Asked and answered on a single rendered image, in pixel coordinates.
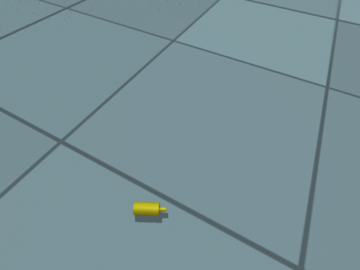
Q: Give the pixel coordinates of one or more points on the bottle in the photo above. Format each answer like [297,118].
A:
[148,208]

